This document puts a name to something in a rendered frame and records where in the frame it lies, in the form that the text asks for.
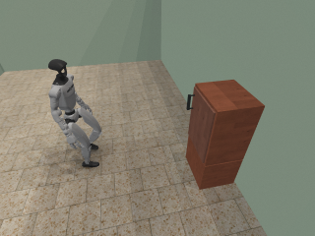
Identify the handle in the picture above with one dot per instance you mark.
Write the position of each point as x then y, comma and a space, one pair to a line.
189, 101

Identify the robot left forearm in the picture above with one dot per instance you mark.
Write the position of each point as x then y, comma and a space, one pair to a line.
79, 100

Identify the robot left hand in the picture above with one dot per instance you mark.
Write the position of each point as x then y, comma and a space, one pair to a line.
87, 107

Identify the left robot foot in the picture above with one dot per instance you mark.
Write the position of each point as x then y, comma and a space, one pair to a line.
92, 146

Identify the cupboard door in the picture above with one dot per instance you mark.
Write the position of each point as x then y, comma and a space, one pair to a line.
202, 118

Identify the robot left upper arm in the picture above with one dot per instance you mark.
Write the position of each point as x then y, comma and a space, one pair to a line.
70, 76

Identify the robot right hand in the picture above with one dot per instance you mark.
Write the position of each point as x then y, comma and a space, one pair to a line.
71, 140

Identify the robot right upper arm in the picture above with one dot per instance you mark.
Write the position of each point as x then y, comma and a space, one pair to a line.
54, 95

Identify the robot torso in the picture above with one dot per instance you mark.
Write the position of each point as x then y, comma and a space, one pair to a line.
67, 101

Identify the robot right forearm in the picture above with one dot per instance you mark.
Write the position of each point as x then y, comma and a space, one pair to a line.
63, 126

